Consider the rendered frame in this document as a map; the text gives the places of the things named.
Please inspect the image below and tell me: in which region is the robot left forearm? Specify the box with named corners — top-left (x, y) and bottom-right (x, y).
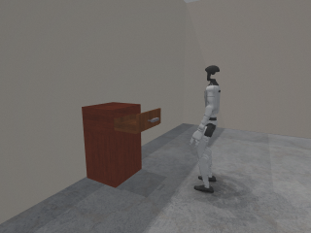
top-left (197, 105), bottom-right (213, 132)

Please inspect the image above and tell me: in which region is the cabinet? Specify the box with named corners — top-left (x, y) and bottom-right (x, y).
top-left (82, 102), bottom-right (142, 188)

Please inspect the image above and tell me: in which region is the handle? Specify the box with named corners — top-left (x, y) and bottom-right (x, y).
top-left (148, 117), bottom-right (159, 122)

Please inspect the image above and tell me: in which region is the drawer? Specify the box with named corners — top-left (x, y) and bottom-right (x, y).
top-left (114, 108), bottom-right (161, 134)

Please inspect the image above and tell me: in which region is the robot left hand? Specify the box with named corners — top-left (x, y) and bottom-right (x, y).
top-left (190, 130), bottom-right (202, 149)

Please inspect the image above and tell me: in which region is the left robot upper arm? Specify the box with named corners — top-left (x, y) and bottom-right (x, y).
top-left (206, 85), bottom-right (216, 112)

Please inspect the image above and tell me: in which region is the robot right thigh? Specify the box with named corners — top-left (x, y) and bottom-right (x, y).
top-left (203, 137), bottom-right (212, 156)

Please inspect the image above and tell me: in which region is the robot torso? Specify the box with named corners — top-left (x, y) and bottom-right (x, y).
top-left (204, 85), bottom-right (221, 131)

